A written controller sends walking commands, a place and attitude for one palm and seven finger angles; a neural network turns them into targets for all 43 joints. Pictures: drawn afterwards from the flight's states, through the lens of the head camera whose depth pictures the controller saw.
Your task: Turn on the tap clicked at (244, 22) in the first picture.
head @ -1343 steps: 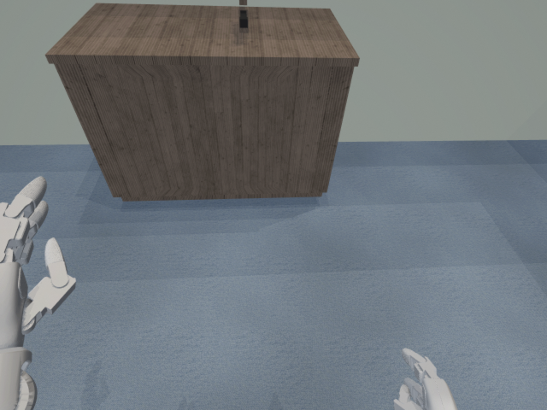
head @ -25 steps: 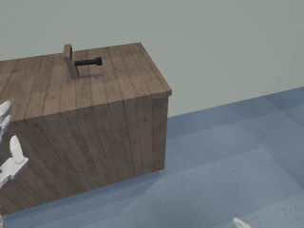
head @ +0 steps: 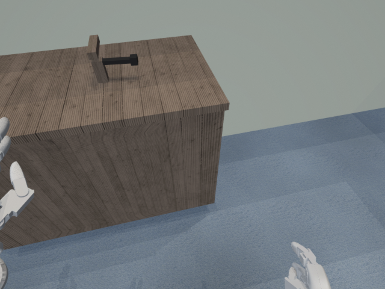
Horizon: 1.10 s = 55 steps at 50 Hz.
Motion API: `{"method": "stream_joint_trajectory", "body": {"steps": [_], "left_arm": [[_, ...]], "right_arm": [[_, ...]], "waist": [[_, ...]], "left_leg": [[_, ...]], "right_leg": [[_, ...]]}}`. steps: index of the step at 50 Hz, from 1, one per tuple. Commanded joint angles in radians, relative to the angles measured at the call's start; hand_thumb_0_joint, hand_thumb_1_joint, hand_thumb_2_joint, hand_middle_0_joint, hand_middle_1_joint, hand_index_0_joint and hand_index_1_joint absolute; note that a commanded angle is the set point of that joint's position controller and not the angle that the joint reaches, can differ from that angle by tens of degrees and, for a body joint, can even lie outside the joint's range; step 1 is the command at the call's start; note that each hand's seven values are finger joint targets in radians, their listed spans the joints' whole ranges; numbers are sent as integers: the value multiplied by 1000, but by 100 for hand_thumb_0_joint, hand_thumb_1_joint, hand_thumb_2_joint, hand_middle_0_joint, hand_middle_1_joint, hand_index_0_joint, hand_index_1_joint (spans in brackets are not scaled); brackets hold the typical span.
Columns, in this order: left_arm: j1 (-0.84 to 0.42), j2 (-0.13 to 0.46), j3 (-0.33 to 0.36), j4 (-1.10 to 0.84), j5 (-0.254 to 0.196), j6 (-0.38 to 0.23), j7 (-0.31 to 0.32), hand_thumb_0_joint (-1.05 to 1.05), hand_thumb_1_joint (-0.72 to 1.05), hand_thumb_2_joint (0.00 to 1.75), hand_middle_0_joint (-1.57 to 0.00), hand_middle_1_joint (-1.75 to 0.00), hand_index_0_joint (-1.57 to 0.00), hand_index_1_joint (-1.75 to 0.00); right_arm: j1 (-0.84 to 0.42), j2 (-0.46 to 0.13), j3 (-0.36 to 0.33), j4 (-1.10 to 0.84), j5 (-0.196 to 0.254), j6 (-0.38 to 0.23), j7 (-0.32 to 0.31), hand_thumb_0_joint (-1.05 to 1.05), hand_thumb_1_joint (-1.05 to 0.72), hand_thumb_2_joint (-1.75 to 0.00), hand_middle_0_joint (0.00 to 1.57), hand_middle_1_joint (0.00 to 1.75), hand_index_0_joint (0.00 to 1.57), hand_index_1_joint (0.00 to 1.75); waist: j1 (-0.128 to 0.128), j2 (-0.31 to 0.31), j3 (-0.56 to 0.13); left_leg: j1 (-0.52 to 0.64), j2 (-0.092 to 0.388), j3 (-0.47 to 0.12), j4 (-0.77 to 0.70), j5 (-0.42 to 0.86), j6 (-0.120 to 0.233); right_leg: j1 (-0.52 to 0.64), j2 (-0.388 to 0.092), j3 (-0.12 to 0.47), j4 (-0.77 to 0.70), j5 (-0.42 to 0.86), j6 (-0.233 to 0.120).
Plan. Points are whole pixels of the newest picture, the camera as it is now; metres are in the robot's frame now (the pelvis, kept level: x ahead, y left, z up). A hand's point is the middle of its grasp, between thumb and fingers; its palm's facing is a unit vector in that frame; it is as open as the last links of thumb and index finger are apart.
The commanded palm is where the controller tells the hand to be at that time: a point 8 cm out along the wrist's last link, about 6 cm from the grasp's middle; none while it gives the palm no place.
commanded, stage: stand and check the lever's angle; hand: left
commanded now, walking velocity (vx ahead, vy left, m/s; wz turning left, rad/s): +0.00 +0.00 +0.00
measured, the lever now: (134, 59) +0.81 +0.25 +0.08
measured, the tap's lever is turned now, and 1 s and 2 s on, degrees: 83 83 83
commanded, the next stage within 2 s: stand and wait in 0.06 s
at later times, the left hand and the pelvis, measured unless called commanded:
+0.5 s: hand (38, 189) +0.23 +0.26 +0.16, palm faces +0.36 -0.85 -0.38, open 7.4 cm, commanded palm +0.18 +0.30 +0.19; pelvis +0.02 +0.02 +0.01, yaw -1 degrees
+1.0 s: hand (25, 193) +0.22 +0.28 +0.16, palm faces +0.38 -0.85 -0.37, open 7.4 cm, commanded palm +0.17 +0.31 +0.19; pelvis +0.01 +0.04 +0.01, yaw -1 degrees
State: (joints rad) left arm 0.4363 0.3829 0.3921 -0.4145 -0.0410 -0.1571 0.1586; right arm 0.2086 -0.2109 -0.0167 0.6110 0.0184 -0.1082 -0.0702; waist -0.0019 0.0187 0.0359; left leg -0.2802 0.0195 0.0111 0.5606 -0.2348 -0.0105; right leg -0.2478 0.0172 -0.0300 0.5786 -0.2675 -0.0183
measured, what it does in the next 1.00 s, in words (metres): stands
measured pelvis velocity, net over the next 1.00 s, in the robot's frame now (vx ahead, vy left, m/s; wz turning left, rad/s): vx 0.01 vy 0.04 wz -0.02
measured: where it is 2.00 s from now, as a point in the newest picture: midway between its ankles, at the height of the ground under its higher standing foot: outside the picture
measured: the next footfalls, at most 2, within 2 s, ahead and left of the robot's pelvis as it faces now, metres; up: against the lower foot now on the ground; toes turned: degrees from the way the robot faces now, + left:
none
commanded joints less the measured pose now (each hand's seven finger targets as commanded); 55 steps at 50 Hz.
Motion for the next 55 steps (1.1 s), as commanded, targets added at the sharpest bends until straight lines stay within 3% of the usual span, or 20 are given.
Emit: {"method": "stream_joint_trajectory", "body": {"steps": [1, 2, 4, 6, 7, 8, 10, 14, 17, 20, 27, 30, 39, 49, 55], "left_arm": [[-103, 119, 1, -259, -4, -53, -10, 0, 90, 90, -20, -30, -20, -30], [-103, 139, 8, -287, -6, -46, -7, 0, 90, 90, -20, -30, -20, -30], [-90, 150, 23, -317, -8, -52, 1, 0, 90, 90, -20, -30, -20, -30], [-76, 180, 64, -340, -10, -62, 12, 0, 90, 90, -20, -30, -20, -30], [-83, 205, 89, -359, -9, -63, 17, 0, 90, 90, -20, -30, -20, -30], [-56, 187, 83, -352, -9, -62, 19, 0, 90, 90, -20, -30, -20, -30], [-22, 183, 92, -328, -8, -59, 20, 0, 90, 90, -20, -30, -20, -30], [17, 132, 58, -255, -15, -51, 9, 0, 90, 90, -20, -30, -20, -30], [39, 108, 34, -232, -19, -43, 1, 0, 90, 90, -20, -30, -20, -30], [23, 117, 28, -242, -17, -39, 1, 0, 90, 90, -20, -30, -20, -30], [-87, 169, 52, -309, -11, -44, 16, 0, 90, 90, -20, -30, -20, -30], [-63, 149, 41, -292, -11, -48, 19, 0, 90, 90, -20, -30, -20, -30], [-19, 114, 19, -222, -9, -45, 13, 0, 90, 90, -20, -30, -20, -30], [-66, 133, 26, -261, -2, -57, 17, 0, 90, 90, -20, -30, -20, -30], [-28, 117, 22, -232, -6, -53, 15, 0, 90, 90, -20, -30, -20, -30]], "right_arm": [[-92, -97, -35, -144, -1, -51, 18, 0, -90, -90, 20, 30, 20, 30], [-104, -107, -44, -149, 3, -50, 19, 0, -90, -90, 20, 30, 20, 30], [-100, -105, -36, -145, -4, -52, 18, 0, -90, -90, 20, 30, 20, 30], [-113, -103, -31, -142, -11, -47, 8, 0, -90, -90, 20, 30, 20, 30], [-121, -116, -35, -145, -12, -42, 2, 0, -90, -90, 20, 30, 20, 30], [-122, -104, -31, -149, -11, -36, -2, 0, -90, -90, 20, 30, 20, 30], [-124, -97, -25, -157, -10, -22, -4, 0, -90, -90, 20, 30, 20, 30], [-114, -105, -28, -160, -6, -17, 1, 0, -90, -90, 20, 30, 20, 30], [-114, -111, -31, -163, -8, -16, 3, 0, -90, -90, 20, 30, 20, 30], [-120, -112, -28, -164, -9, -14, 0, 0, -90, -90, 20, 30, 20, 30], [-143, -115, -27, -166, -18, -14, -15, 0, -90, -90, 20, 30, 20, 30], [-137, -108, -24, -164, -18, -16, -15, 0, -90, -90, 20, 30, 20, 30], [-132, -114, -26, -161, -15, -13, -9, 0, -90, -90, 20, 30, 20, 30], [-136, -113, -23, -155, -20, -24, -16, 0, -90, -90, 20, 30, 20, 30], [-132, -109, -25, -151, -19, -26, -12, 0, -90, -90, 20, 30, 20, 30]], "waist": [[-11, -181, -103], [-3, -184, -84], [4, -121, -106], [15, -34, -138], [18, 21, -159], [21, 65, -171], [21, 105, -171], [15, 43, -149], [12, 34, -147], [13, -4, -153], [16, 58, -143], [19, 83, -141], [15, 22, -115], [16, 72, -123], [16, 28, -126]], "left_leg": [[-43, 1, -3, 68, -49, 19], [-50, 7, -9, 97, -43, 18], [-16, 15, -18, 15, 9, 24], [97, 34, -40, -99, 193, 35], [153, 67, -68, -123, 290, 41], [194, 93, -90, -122, 360, 53], [178, 110, -109, -133, 402, 61], [117, 99, -97, -159, 284, 47], [112, 83, -76, -165, 214, 41], [111, 81, -71, -168, 195, 40], [105, 59, -66, -179, 149, 37], [96, 63, -74, -196, 138, 39], [55, 64, -83, -234, 0, 34], [43, 65, -94, -253, -20, 40], [54, 52, -74, -223, 13, 34]], "right_leg": [[88, -236, 302, -275, 177, -63], [91, -249, 339, -280, 221, -70], [140, -239, 275, -215, 381, -75], [129, -163, 181, -158, 374, -35], [116, -121, 142, -135, 336, -15], [94, -85, 115, -124, 310, -2], [110, -56, 77, -125, 280, 11], [135, -45, 77, -162, 241, 11], [122, -53, 96, -193, 244, 7], [115, -53, 103, -204, 248, 9], [113, -57, 117, -227, 228, 0], [125, -49, 101, -223, 215, 2], [102, -35, 92, -252, 133, 7], [123, -31, 81, -233, 141, 8], [114, -40, 90, -253, 156, 6]]}}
